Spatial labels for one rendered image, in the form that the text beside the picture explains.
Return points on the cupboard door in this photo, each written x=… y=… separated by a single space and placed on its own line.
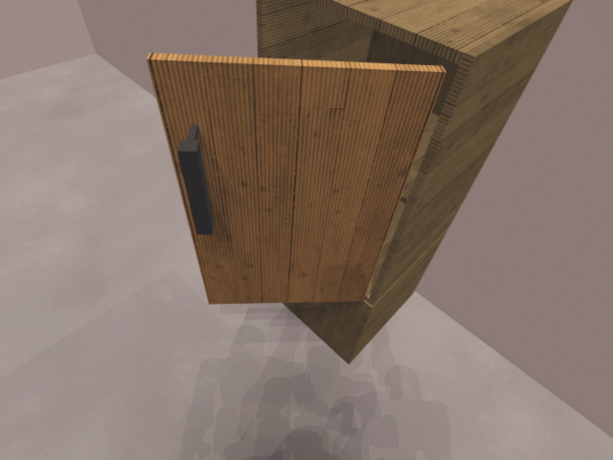
x=305 y=163

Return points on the handle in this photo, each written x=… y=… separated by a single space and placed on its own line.
x=191 y=163

